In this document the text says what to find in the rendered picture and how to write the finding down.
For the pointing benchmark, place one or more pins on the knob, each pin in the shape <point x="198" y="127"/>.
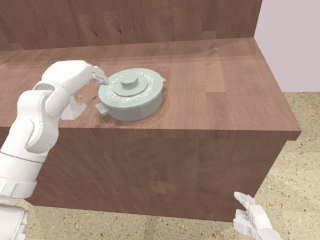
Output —
<point x="129" y="80"/>

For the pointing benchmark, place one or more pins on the robot left hand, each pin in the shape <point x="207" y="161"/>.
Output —
<point x="72" y="75"/>

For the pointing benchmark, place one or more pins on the left robot forearm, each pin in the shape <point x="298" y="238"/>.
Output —
<point x="31" y="136"/>

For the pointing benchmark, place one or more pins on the lid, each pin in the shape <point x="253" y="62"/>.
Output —
<point x="115" y="96"/>

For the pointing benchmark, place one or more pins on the table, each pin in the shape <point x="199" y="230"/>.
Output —
<point x="221" y="125"/>

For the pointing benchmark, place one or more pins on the left robot upper arm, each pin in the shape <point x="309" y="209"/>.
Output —
<point x="13" y="222"/>

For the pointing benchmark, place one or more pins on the pot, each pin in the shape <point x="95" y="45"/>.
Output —
<point x="132" y="114"/>

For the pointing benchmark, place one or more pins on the robot right hand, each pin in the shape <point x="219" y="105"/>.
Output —
<point x="256" y="218"/>

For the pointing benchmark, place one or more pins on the right robot forearm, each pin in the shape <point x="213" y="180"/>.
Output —
<point x="266" y="233"/>

